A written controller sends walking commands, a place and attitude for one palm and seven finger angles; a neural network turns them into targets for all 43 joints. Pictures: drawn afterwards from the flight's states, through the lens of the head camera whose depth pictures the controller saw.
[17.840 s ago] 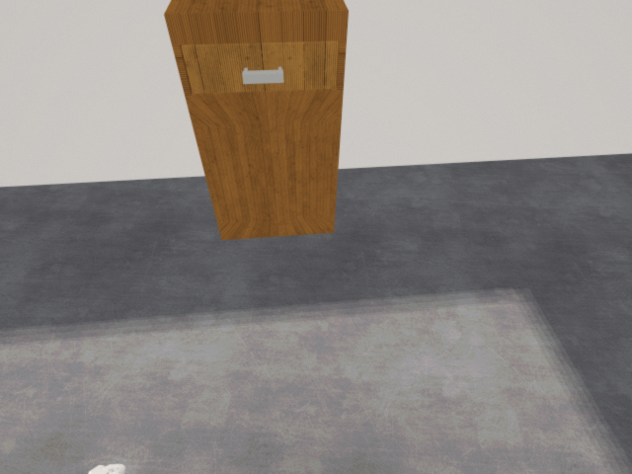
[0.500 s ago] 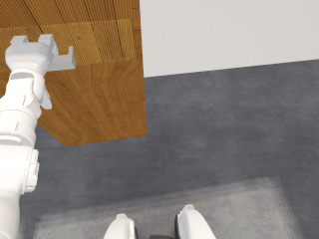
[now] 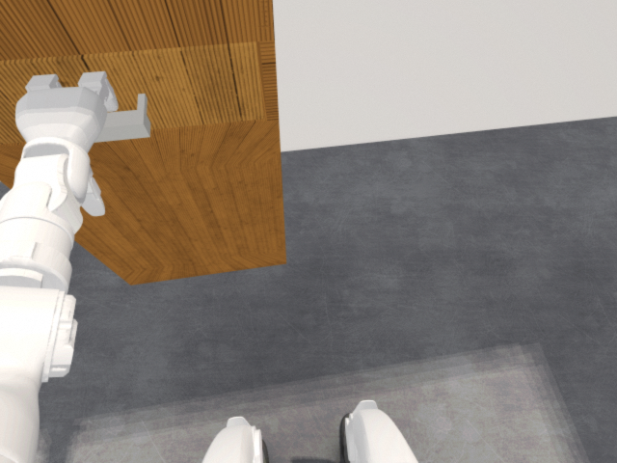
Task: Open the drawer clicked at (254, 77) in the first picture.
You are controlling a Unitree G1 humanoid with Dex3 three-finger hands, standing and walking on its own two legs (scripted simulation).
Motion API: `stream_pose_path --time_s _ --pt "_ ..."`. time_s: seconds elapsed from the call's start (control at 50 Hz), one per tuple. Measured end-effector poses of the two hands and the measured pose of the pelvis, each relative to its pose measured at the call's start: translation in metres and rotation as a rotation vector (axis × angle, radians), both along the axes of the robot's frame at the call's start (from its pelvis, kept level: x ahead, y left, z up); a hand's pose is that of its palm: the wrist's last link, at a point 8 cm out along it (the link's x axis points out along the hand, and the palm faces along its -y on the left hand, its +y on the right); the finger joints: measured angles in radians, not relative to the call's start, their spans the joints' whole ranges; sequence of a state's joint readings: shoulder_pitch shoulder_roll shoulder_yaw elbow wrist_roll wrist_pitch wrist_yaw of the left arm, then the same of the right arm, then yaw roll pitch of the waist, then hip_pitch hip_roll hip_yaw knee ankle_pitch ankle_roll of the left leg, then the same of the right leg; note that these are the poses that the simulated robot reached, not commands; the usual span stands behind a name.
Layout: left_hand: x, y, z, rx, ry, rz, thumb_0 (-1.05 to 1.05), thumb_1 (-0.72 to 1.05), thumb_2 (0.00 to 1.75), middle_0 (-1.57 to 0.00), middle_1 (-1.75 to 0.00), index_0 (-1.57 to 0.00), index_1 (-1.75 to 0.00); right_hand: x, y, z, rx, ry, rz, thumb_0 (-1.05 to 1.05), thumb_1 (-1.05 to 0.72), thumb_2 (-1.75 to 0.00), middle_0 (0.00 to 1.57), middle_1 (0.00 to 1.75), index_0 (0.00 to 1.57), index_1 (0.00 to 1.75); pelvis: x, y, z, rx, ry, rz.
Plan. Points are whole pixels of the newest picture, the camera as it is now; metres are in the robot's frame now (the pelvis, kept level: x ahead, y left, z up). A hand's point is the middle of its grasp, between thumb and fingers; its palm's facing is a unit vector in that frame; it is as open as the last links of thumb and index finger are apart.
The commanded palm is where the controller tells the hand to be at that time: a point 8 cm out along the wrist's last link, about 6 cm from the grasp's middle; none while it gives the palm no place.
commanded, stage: lift the fingers back up to retry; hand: left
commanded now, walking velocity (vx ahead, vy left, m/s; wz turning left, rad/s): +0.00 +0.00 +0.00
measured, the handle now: (104, 115) +0.59 +0.26 +0.03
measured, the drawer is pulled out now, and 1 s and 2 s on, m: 0.00 0.00 0.00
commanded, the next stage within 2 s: re-aim the fingers above the handle in 0.58 s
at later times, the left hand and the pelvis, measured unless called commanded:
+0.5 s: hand (67, 117) +0.53 +0.26 +0.10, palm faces -0.05 -0.01 -1.00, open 13.8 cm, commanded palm +0.50 +0.25 +0.15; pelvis +0.04 +0.00 +0.03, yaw +0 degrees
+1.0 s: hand (79, 124) +0.51 +0.25 +0.10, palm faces -0.06 +0.01 -1.00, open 13.8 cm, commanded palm +0.50 +0.24 +0.15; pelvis +0.03 -0.01 +0.04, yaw +1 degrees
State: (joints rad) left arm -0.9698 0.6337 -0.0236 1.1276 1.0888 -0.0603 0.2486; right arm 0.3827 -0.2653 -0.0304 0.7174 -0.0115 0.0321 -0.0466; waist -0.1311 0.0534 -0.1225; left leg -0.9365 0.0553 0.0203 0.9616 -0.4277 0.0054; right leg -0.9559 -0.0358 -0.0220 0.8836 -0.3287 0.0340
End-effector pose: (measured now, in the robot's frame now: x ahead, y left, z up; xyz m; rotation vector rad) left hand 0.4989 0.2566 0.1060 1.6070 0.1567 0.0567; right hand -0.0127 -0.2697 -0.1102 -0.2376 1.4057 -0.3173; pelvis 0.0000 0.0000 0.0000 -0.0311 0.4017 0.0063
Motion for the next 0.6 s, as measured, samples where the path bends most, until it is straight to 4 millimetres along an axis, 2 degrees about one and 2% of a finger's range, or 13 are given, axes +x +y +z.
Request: stream_pose_path --time_s 0.16,0.3,0.48,0.6 --pt "0.004 -0.005 0.006 -0.046 0.009 -0.038 0.00 -0.49 0.30 -0.29 -1.24 -0.30 -1.19 0.011 0.002 0.014 -0.003 -0.002 -0.004 0.00 -0.91 -0.90 0.20 0.30 0.21 0.30 0.014 0.002 0.013 -0.005 -0.024 0.001" --pt "0.011 -0.007 0.020 -0.053 -0.046 -0.033 0.00 -0.49 0.30 -0.31 -1.21 -0.32 -1.20 0.026 0.002 0.020 0.010 -0.007 -0.010 0.00 -0.91 -0.90 0.20 0.30 0.21 0.30 0.028 0.003 0.021 -0.004 -0.043 -0.003" --pt "0.010 0.002 0.044 -0.046 -0.024 0.015 0.00 -0.49 0.30 -0.32 -1.20 -0.32 -1.20 0.058 0.003 0.026 0.035 -0.056 -0.010 0.01 -0.91 -0.90 0.20 0.30 0.21 0.30 0.043 0.003 0.033 0.000 -0.082 -0.008" --pt "-0.001 0.000 0.042 -0.050 0.017 -0.025 0.00 -0.49 0.30 -0.32 -1.20 -0.32 -1.20 0.080 0.000 0.028 0.037 -0.098 0.015 0.00 -0.91 -0.90 0.20 0.30 0.21 0.30 0.047 0.001 0.037 0.004 -0.106 -0.002"
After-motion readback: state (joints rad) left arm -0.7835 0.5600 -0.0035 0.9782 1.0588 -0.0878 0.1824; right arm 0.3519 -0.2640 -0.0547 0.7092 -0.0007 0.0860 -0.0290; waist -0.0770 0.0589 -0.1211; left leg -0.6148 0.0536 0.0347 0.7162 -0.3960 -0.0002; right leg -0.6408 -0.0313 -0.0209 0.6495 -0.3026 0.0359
